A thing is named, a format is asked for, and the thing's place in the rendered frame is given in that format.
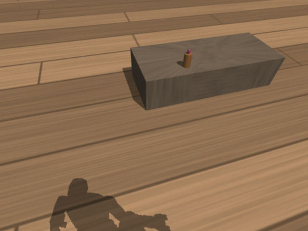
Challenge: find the bottle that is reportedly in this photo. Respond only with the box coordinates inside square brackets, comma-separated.
[183, 49, 192, 68]

